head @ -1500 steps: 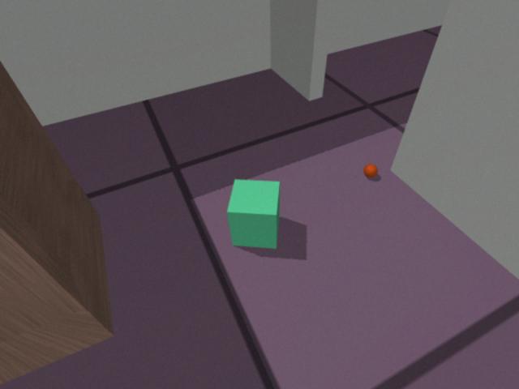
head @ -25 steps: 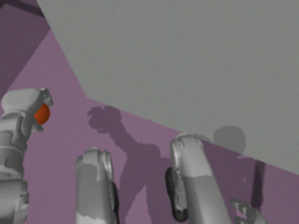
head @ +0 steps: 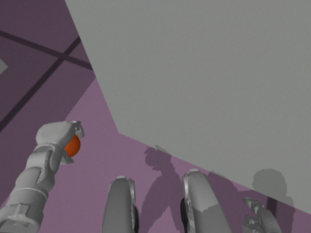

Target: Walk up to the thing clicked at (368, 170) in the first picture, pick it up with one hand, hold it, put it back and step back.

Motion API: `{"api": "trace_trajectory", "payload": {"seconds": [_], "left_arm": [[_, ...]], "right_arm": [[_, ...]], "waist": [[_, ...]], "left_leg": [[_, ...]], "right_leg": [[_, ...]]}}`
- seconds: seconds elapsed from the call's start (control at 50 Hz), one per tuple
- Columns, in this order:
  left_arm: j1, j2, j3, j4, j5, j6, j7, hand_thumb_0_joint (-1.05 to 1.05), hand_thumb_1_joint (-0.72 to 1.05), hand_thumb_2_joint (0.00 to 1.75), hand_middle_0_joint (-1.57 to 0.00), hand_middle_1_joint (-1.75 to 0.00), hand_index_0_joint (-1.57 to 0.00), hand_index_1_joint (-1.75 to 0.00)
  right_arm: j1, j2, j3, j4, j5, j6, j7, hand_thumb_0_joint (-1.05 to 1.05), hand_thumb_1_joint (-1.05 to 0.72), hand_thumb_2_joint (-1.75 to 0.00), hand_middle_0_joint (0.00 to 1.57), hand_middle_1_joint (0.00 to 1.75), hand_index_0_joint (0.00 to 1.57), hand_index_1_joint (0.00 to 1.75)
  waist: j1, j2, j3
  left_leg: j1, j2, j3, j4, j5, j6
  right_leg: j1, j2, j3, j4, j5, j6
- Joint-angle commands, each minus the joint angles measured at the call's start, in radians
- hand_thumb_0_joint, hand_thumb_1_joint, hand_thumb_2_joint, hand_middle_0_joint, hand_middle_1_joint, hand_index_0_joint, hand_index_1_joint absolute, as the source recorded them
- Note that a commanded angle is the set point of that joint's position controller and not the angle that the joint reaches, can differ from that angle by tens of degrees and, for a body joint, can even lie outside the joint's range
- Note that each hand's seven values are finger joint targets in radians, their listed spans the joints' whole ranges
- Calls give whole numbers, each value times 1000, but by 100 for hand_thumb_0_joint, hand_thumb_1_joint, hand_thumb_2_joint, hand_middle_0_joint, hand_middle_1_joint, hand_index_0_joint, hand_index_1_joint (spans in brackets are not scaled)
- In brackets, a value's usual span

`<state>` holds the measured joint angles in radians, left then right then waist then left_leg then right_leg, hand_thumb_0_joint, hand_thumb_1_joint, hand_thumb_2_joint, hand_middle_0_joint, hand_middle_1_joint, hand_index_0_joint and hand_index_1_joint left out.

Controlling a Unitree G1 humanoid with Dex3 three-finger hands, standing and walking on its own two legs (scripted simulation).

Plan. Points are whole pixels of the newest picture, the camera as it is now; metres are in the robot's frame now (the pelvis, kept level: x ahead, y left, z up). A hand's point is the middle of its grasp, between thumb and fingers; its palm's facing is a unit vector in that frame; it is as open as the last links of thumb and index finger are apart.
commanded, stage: lift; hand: left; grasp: from above
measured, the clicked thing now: (66, 145) +0.38 +0.26 -0.10
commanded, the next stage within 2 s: hold in 0.72 s
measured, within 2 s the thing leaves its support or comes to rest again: neither
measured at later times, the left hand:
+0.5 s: hand (51, 129) +0.36 +0.23 +0.07, palm faces -0.45 -0.08 -0.89, open 9.3 cm
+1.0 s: hand (38, 103) +0.38 +0.22 +0.13, palm faces -0.46 -0.07 -0.89, open 9.3 cm
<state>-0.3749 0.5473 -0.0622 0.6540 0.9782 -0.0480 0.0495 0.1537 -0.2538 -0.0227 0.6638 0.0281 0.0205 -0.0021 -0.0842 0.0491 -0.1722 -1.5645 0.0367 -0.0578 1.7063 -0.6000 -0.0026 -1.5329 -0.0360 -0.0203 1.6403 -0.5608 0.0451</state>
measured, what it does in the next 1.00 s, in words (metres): rises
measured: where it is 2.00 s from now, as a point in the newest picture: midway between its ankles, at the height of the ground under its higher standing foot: outside the picture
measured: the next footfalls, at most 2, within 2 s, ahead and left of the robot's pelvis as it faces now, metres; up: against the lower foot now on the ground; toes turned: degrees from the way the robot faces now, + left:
none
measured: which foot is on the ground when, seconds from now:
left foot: down 0.00-1.00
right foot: down 0.00-1.00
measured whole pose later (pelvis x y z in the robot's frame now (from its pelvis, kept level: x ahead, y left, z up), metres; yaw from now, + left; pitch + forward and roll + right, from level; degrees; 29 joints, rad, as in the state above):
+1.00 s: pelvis +0.07 +0.00 +0.20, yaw +0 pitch +7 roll +0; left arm -0.32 0.39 -0.20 0.84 0.99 0.00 0.10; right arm 0.24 -0.24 -0.04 0.75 0.04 -0.01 -0.04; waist -0.04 0.04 -0.07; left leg -0.51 0.04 0.04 0.75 -0.36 -0.01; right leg -0.52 -0.03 0.02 0.72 -0.32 0.04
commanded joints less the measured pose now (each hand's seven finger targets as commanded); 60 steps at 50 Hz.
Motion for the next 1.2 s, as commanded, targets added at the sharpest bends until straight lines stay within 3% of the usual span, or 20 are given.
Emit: {"api": "trace_trajectory", "payload": {"seconds": [0.0,0.06,0.18,0.24,0.28,0.3,0.38,0.58,0.62,0.66,0.74,0.88,1.04,1.14,1.18], "left_arm": [[-261,200,71,-220,-9,15,49,0,67,85,-91,-98,-98,-90],[-259,196,78,-186,-1,18,64,0,67,81,-89,-98,-98,-89],[-257,132,24,-88,26,33,89,0,63,79,-85,-99,-94,-90],[-270,108,6,-71,19,40,99,0,60,77,-83,-97,-92,-88],[-255,115,19,-33,20,46,108,0,61,79,-84,-97,-93,-89],[-243,90,0,-13,24,51,111,0,61,79,-85,-98,-93,-89],[-300,106,4,-21,19,56,123,0,60,78,-83,-99,-92,-89],[-273,76,-17,6,14,64,135,0,61,80,-86,-97,-95,-89],[-294,47,-42,-4,11,66,133,0,61,81,-86,-98,-94,-89],[-290,67,-31,7,9,70,131,0,61,83,-86,-99,-95,-91],[-294,48,-41,6,-1,65,121,0,63,86,-87,-102,-96,-93],[-300,49,-49,-8,17,55,100,0,62,76,-83,-98,-93,-87],[-277,44,-46,-11,18,55,84,0,59,83,-82,-99,-91,-90],[-261,46,-43,-59,27,59,63,0,56,86,-81,-99,-89,-91],[-270,46,-49,-61,32,59,56,0,55,85,-81,-100,-89,-91]], "right_arm": [[77,-160,-60,-74,10,-36,-37,0,-90,-90,20,30,20,30],[75,-158,-59,-58,12,-46,-49,0,-90,-90,20,30,20,30],[85,-148,-61,-34,12,-65,-60,0,-90,-90,20,30,20,30],[91,-141,-60,-30,11,-73,-62,0,-90,-90,20,30,20,30],[94,-143,-61,-25,9,-78,-64,0,-90,-90,20,30,20,30],[96,-142,-58,-22,8,-78,-64,0,-90,-90,20,30,20,30],[100,-141,-61,-21,6,-84,-64,0,-90,-90,20,30,20,30],[97,-136,-59,-24,8,-82,-57,0,-90,-90,20,30,20,30],[96,-132,-60,-21,9,-80,-56,0,-90,-90,20,30,20,30],[105,-136,-61,-15,10,-78,-58,0,-90,-90,20,30,20,30],[92,-134,-64,-14,9,-78,-55,0,-90,-90,20,30,20,30],[90,-141,-73,-16,12,-68,-52,0,-90,-90,20,30,20,30],[88,-145,-78,-25,14,-52,-44,0,-90,-90,20,30,20,30],[92,-144,-82,-36,16,-37,-38,0,-90,-90,20,30,20,30],[85,-148,-82,-46,16,-30,-36,0,-90,-90,20,30,20,30]], "waist": [[-16,75,-444],[-4,61,-377],[4,42,-323],[11,35,-304],[18,25,-285],[12,15,-269],[25,24,-258],[32,-7,-191],[30,2,-201],[29,-19,-197],[33,2,-174],[41,-1,-168],[47,-24,-151],[57,-12,-199],[55,-15,-159]], "left_leg": [[489,-28,16,-401,44,23],[552,-20,1,-484,38,17],[696,-23,15,-598,130,9],[735,-31,28,-657,136,10],[769,-31,28,-696,154,9],[786,-32,32,-711,169,9],[864,-36,43,-783,206,7],[1018,-43,56,-936,250,4],[1061,-43,56,-955,296,1],[1083,-44,61,-971,324,4],[1130,-43,65,-1015,343,-1],[1212,-40,69,-1066,463,-7],[1260,-47,83,-1103,529,-5],[1304,-49,90,-1103,640,-3],[1299,-48,91,-1118,626,-4]], "right_leg": [[377,46,-20,-340,71,-56],[427,47,-15,-403,63,-56],[576,55,0,-547,122,-61],[658,57,12,-617,124,-60],[698,61,10,-655,140,-57],[715,61,10,-673,155,-57],[800,61,14,-747,188,-53],[943,56,23,-904,225,-49],[967,55,24,-921,269,-49],[998,54,24,-949,295,-46],[1025,56,20,-982,311,-46],[1083,64,11,-1013,405,-51],[1154,62,13,-1058,472,-48],[1213,61,13,-1057,573,-47],[1210,63,9,-1069,559,-48]]}}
